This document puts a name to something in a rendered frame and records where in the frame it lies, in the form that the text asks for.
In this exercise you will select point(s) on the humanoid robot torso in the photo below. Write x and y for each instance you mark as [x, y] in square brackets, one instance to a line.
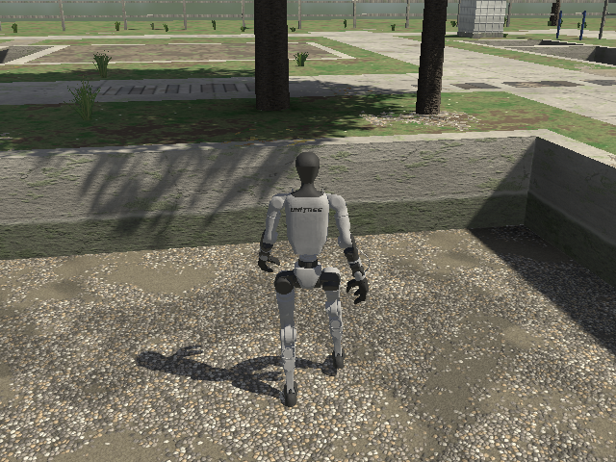
[307, 230]

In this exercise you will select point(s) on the robot right hand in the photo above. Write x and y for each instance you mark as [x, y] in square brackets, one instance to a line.
[362, 291]

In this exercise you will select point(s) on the robot right upper arm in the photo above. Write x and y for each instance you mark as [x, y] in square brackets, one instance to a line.
[337, 203]

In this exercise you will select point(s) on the robot right foot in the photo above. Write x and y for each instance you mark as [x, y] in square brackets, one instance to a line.
[338, 362]

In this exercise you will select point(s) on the robot left hand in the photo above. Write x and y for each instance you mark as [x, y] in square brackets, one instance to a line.
[263, 266]

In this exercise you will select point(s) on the robot left upper arm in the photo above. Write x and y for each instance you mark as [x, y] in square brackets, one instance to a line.
[276, 204]

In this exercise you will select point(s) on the left robot forearm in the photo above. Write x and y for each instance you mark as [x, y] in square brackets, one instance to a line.
[265, 249]

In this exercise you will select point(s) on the right robot forearm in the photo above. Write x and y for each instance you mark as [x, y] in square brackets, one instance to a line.
[354, 261]

